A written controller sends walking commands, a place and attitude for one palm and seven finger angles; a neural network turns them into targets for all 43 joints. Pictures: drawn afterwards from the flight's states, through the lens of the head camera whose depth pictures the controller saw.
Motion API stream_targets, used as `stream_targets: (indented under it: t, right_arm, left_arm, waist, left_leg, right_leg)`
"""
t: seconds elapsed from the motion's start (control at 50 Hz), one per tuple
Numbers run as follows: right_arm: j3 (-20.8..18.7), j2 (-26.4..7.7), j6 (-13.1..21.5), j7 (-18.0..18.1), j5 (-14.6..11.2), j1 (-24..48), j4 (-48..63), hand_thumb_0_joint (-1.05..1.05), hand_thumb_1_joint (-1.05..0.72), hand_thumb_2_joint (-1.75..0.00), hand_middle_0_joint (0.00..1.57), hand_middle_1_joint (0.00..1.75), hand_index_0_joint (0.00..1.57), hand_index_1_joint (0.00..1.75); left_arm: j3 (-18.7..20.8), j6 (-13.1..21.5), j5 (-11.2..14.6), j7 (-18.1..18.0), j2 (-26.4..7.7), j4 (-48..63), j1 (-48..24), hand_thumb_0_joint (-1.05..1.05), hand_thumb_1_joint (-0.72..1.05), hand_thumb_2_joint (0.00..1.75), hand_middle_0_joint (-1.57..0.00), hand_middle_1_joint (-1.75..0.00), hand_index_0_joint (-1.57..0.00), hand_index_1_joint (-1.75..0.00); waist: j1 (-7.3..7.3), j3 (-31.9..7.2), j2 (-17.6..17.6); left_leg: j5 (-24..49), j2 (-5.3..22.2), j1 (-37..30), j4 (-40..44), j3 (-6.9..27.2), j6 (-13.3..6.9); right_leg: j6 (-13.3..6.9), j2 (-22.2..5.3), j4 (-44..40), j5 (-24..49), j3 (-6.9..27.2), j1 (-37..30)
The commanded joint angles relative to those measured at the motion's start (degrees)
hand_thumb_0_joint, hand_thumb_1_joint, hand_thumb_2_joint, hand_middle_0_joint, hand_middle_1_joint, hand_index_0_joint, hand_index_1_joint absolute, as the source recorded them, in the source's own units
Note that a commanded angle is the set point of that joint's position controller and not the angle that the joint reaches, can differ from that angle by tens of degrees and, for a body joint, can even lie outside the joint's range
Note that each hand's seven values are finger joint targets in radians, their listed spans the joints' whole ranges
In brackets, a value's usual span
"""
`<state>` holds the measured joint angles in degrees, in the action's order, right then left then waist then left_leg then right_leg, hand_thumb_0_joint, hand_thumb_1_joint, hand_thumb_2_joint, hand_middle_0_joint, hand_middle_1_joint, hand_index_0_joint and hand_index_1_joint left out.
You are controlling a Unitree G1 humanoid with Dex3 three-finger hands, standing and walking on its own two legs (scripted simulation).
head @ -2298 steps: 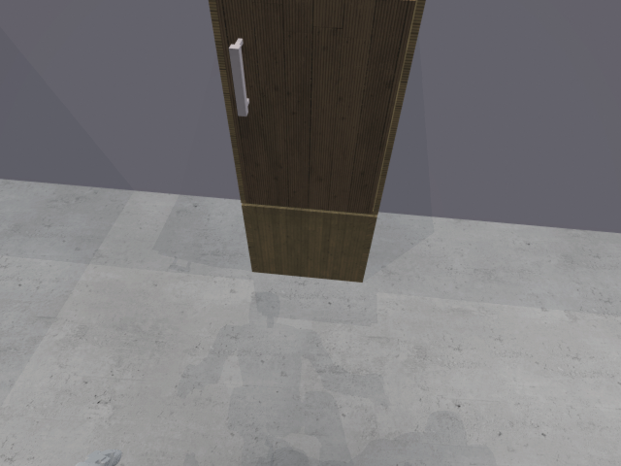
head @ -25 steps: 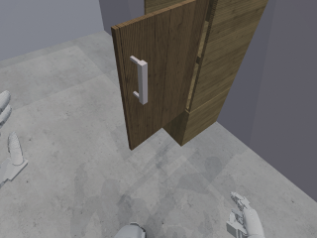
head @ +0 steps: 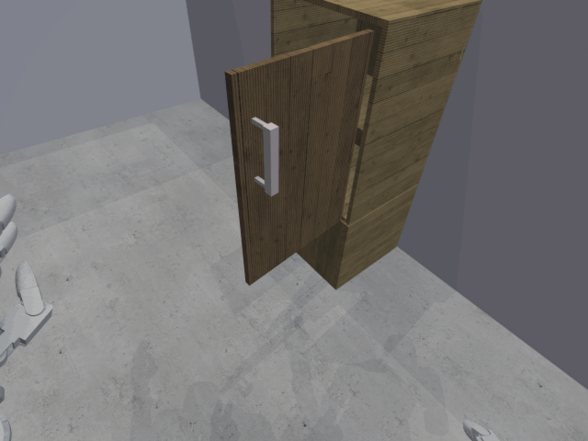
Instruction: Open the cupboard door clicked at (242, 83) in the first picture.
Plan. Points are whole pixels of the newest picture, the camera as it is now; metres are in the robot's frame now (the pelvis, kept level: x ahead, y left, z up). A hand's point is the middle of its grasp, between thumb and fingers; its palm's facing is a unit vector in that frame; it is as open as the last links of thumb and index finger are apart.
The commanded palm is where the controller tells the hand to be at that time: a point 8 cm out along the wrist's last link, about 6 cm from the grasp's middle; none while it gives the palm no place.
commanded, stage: stop stepping back and stand still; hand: left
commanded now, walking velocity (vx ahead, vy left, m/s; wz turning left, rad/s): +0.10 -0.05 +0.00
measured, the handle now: (264, 157) +0.62 +0.10 +0.07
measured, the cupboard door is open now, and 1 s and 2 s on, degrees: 95 95 95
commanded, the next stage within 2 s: let the arm hang, fingers relaxed in 0.54 s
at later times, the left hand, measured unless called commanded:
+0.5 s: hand (70, 297) +0.22 +0.26 +0.15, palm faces +0.40 -0.80 -0.45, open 7.4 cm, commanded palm +0.16 +0.29 +0.19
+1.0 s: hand out of the picture +0.00 +0.18 -0.17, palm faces +0.01 -0.99 -0.17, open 7.1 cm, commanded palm none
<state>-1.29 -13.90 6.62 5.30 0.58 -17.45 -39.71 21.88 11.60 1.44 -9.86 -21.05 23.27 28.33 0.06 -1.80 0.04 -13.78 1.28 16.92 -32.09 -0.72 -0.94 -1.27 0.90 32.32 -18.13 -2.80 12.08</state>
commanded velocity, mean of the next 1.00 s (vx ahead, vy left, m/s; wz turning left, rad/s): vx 0.01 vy -0.01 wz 0.00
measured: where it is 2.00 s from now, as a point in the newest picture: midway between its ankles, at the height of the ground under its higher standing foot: outside the picture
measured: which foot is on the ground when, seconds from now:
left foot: down 0.00-1.00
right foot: down 0.00-1.00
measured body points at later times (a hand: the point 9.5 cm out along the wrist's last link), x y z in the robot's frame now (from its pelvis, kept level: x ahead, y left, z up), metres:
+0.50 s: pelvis +0.01 +0.00 +0.01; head +0.02 +0.00 +0.46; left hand +0.19 +0.30 +0.18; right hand +0.17 -0.24 -0.08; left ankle +0.03 +0.11 -0.73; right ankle -0.02 -0.09 -0.73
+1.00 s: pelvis -0.01 +0.00 +0.01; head +0.02 +0.02 +0.46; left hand +0.00 +0.23 -0.16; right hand +0.03 -0.24 -0.14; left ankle +0.03 +0.11 -0.73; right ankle -0.02 -0.09 -0.73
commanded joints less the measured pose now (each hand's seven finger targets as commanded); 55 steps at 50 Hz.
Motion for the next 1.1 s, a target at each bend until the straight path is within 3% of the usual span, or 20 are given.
stream_targets:
  t: [0.0, 0.04, 0.08, 0.12, 0.16, 0.2, 0.22, 0.24, 0.28, 0.34, 0.4, 0.6, 0.62, 0.64, 0.7, 0.76, 0.8, 0.88, 0.98, 1.08]
  right_arm:
    - [-0.65, -5.45, 4.18, 0.25, -0.2, 8.95, 10.52, 0.0, -0.9, -0.9, 0.2, 0.3, 0.2, 0.3]
    - [-0.61, -4.83, 4.77, 0.37, 0.11, 9.84, 10.96, 0.0, -0.9, -0.9, 0.2, 0.3, 0.2, 0.3]
    - [-0.76, -4.62, 5.14, -0.16, 0.21, 9.39, 10.89, 0.0, -0.9, -0.9, 0.2, 0.3, 0.2, 0.3]
    - [-0.71, -4.75, 4.95, -0.45, 0.13, 9.41, 11.07, 0.0, -0.9, -0.9, 0.2, 0.3, 0.2, 0.3]
    - [-0.71, -4.28, 4.3, -0.68, 0.23, 9.1, 11.33, 0.0, -0.9, -0.9, 0.2, 0.3, 0.2, 0.3]
    - [-1.3, -3.89, 3.37, -1.18, -0.14, 8.51, 11.02, 0.0, -0.9, -0.9, 0.2, 0.3, 0.2, 0.3]
    - [-1.14, -3.99, 3.12, -1.44, -0.19, 8.87, 10.52, 0.0, -0.9, -0.9, 0.2, 0.3, 0.2, 0.3]
    - [-0.65, -3.42, 2.9, -1.55, -0.29, 8.91, 10.45, 0.0, -0.9, -0.9, 0.2, 0.3, 0.2, 0.3]
    - [-0.03, -3.11, 2.91, -1.34, -0.52, 9.21, 10.36, 0.0, -0.9, -0.9, 0.2, 0.3, 0.2, 0.3]
    - [-0.54, -4.27, 2.91, -0.76, -0.56, 10.46, 11.01, 0.0, -0.9, -0.9, 0.2, 0.3, 0.2, 0.3]
    - [-0.29, -4.22, 2.55, -0.93, -0.76, 10.21, 11.97, 0.0, -0.9, -0.9, 0.2, 0.3, 0.2, 0.3]
    - [-0.79, -4.6, 1.95, -1.02, -0.86, 10.19, 13.54, 0.0, -0.9, -0.9, 0.2, 0.3, 0.2, 0.3]
    - [-2.75, -10.71, 5.72, -6.11, -1.88, 14.6, 0.06, 0.0, -0.9, -0.9, 0.2, 0.3, 0.2, 0.3]
    - [-3.57, -13.03, 1.2, -6.27, -1.12, 9.13, -1.06, 0.0, -0.9, -0.9, 0.2, 0.3, 0.2, 0.3]
    - [-1.84, -11.18, -2.38, -5.56, 0.13, 9.85, -0.24, 0.0, -0.9, -0.9, 0.2, 0.3, 0.2, 0.3]
    - [-1.38, -10.73, -4.08, -5.38, 0.64, 10.73, -2.95, 0.0, -0.9, -0.9, 0.2, 0.3, 0.2, 0.3]
    - [-0.72, -9.0, -5.53, -5.29, 0.93, 9.82, -5.91, 0.0, -0.9, -0.9, 0.2, 0.3, 0.2, 0.3]
    - [0.71, -5.96, -6.65, -4.86, 1.07, 8.49, -11.45, 0.0, -0.9, -0.9, 0.2, 0.3, 0.2, 0.3]
    - [0.74, -3.48, -6.93, -3.85, 0.77, 4.56, -17.21, 0.0, -0.9, -0.9, 0.2, 0.3, 0.2, 0.3]
    - [0.34, -2.08, -7.29, -3.4, 0.47, -0.01, -20.96, 0.0, -0.9, -0.9, 0.2, 0.3, 0.2, 0.3]
  left_arm:
    - [7.76, 4.2, -0.47, -0.4, -12.03, 14.67, -4.18, 0.0, 0.9, 0.9, -0.2, -0.3, -0.2, -0.3]
    - [7.48, 4.2, -1.35, -0.63, -11.66, 17.03, -6.02, 0.0, 0.9, 0.9, -0.2, -0.3, -0.2, -0.3]
    - [7.12, 3.61, -1.02, -0.77, -10.94, 15.58, -3.13, 0.0, 0.9, 0.9, -0.2, -0.3, -0.2, -0.3]
    - [8.5, 3.15, -0.71, -0.77, -11.82, 14.86, 0.53, 0.0, 0.9, 0.9, -0.2, -0.3, -0.2, -0.3]
    - [8.37, 3.06, -0.14, -0.54, -11.53, 14.1, 0.72, 0.0, 0.9, 0.9, -0.2, -0.3, -0.2, -0.3]
    - [8.57, 2.35, 0.76, -0.36, -11.89, 13.0, 1.8, 0.0, 0.9, 0.9, -0.2, -0.3, -0.2, -0.3]
    - [9.26, 1.92, 0.89, -0.55, -12.58, 12.42, 1.75, 0.0, 0.9, 0.9, -0.2, -0.3, -0.2, -0.3]
    - [7.91, 2.14, 0.92, -0.6, -11.54, 12.49, 0.6, 0.0, 0.9, 0.9, -0.2, -0.3, -0.2, -0.3]
    - [8.54, 2.83, 0.67, -0.64, -12.15, 11.29, -0.52, 0.0, 0.9, 0.9, -0.2, -0.3, -0.2, -0.3]
    - [7.87, 3.07, 0.82, -0.18, -11.89, 12.66, -1.45, 0.0, 0.9, 0.9, -0.2, -0.3, -0.2, -0.3]
    - [8.21, 3.17, 0.43, 0.18, -12.53, 14.48, -0.55, 0.0, 0.9, 0.9, -0.2, -0.3, -0.2, -0.3]
    - [9.57, 3.31, 1.57, -0.11, -12.38, 15.11, 5.72, 0.0, 0.9, 0.9, -0.2, -0.3, -0.2, -0.3]
    - [-17.65, -3.6, -2.2, 7.15, -1.2, -29.09, -2.59, 0.0, 0.9, 0.9, -0.2, -0.3, -0.2, -0.3]
    - [-14.72, -8.9, -2.88, 9.13, -2.08, -31.62, -3.7, 0.0, 0.9, 0.9, -0.2, -0.3, -0.2, -0.3]
    - [-15.73, -10.36, -3.38, 9.9, -1.7, -39.43, -7.68, 0.0, 0.9, 0.9, -0.2, -0.3, -0.2, -0.3]
    - [-16.83, -10.33, -3.41, 9.81, -3.62, -50.66, -13.1, 0.0, 0.9, 0.9, -0.2, -0.3, -0.2, -0.3]
    - [-18.15, -10.92, -3.08, 9.39, -2.84, -58.04, -16.3, 0.0, 0.9, 0.9, -0.2, -0.3, -0.2, -0.3]
    - [-19.98, -11.47, -2.34, 8.81, 0.15, -70.52, -15.0, 0.0, 0.9, 0.9, -0.2, -0.3, -0.2, -0.3]
    - [-19.99, -11.26, -1.87, 8.56, 2.83, -80.63, -11.19, 0.0, 0.9, 0.9, -0.2, -0.3, -0.2, -0.3]
    - [-20.41, -11.12, -1.8, 8.34, 4.58, -85.7, -9.25, 0.0, 0.9, 0.9, -0.2, -0.3, -0.2, -0.3]
  waist:
    - [0.94, 4.03, 11.65]
    - [0.66, 4.78, 15.2]
    - [0.38, 3.28, 10.16]
    - [0.17, 1.05, 9.44]
    - [0.73, -0.27, 4.95]
    - [0.46, -0.38, -6.03]
    - [0.39, 0.34, -7.41]
    - [0.67, 0.19, -6.71]
    - [0.62, -1.08, -5.17]
    - [0.03, -3.15, 0.99]
    - [-0.19, -4.34, 6.18]
    - [-0.04, -5.36, 5.38]
    - [2.79, -0.34, 4.61]
    - [1.18, -2.81, 4.97]
    - [-0.3, -2.53, -3.06]
    - [-0.02, -2.51, -9.47]
    - [0.93, -1.04, -6.6]
    - [0.2, 0.56, 6.51]
    - [-0.03, 0.65, 9.43]
    - [0.49, 3.43, 2.59]
  left_leg:
    - [-23.29, 8.66, 0.38, 18.5, 14.31, -4.06]
    - [-32.03, 13.23, 7.74, 25.03, 19.75, -6.41]
    - [-25.1, 12.27, 7.25, 22.28, 15.44, -5.93]
    - [-19.23, 8.68, 6.14, 17.52, 8.72, -3.41]
    - [-12.5, 3.98, 5.93, 9.37, 3.64, -1.2]
    - [-5.95, 0.36, 4.67, -4.75, -0.12, 0.5]
    - [-4.61, -0.25, 5.61, -10.21, -0.01, 0.87]
    - [-4.6, 0.23, 7.25, -11.44, 0.85, 0.96]
    - [-3.68, 0.92, 4.64, -3.25, 0.75, 0.65]
    - [16.05, 3.27, -7.58, 6.73, 1.6, -0.5]
    - [26.45, 5.37, -9.74, 6.76, 4.1, -1.2]
    - [17.05, 3.99, -5.41, 8.43, 3.08, 0.17]
    - [22.9, 5.68, -3.31, 1.29, 3.82, -0.12]
    - [22.55, 6.42, -2.42, 3.25, 4.41, -0.79]
    - [13.44, 7.4, 4.49, 5.73, 9.52, -4.22]
    - [9.14, 3.48, 0.73, 3.44, 7.03, -2.36]
    - [6.94, 2.0, -2.44, 3.51, 5.76, -1.36]
    - [5.5, 3.64, -1.96, 9.89, 7.41, -1.37]
    - [1.71, 3.79, -2.54, 11.7, 7.12, -1.13]
    - [-0.16, 3.82, -3.3, 12.13, 6.64, -1.29]
  right_leg:
    - [0.62, -0.47, -0.35, -9.29, 2.79, 7.24]
    - [1.07, 0.71, 8.96, -6.35, 0.12, 2.82]
    - [0.76, 0.38, 3.84, -5.57, -0.4, -0.59]
    - [0.3, -0.04, -5.4, -2.69, -0.19, -4.46]
    - [-1.75, -3.35, -11.27, -2.67, 6.74, -4.34]
    - [-5.46, -11.93, -18.71, -9.46, 20.68, 1.22]
    - [-7.32, -14.82, -19.88, -4.61, 23.55, 2.12]
    - [-8.05, -15.5, -17.53, 6.08, 21.2, -1.36]
    - [-5.86, -13.31, -11.58, 24.22, 14.03, -5.39]
    - [0.06, -6.62, -7.45, 24.93, 7.25, -2.67]
    - [1.23, -3.41, -6.18, 23.35, 4.64, -2.65]
    - [0.7, -3.57, -9.78, 20.44, 5.61, -5.67]
    - [-0.15, -5.86, -3.03, 19.49, 1.37, 4.86]
    - [-0.59, -6.43, -3.52, 15.41, 4.38, 3.74]
    - [-0.97, -4.26, -1.3, 7.61, 3.2, 0.38]
    - [-3.04, -8.14, -7.01, 8.61, 7.73, 1.3]
    - [-3.97, -9.33, -9.77, 5.91, 8.95, 3.71]
    - [-2.19, -6.47, -10.17, 3.9, 7.06, -0.17]
    - [-2.57, -6.36, -12.66, 4.35, 6.32, -2.96]
    - [-2.63, -6.49, -14.78, 1.68, 5.87, -0.94]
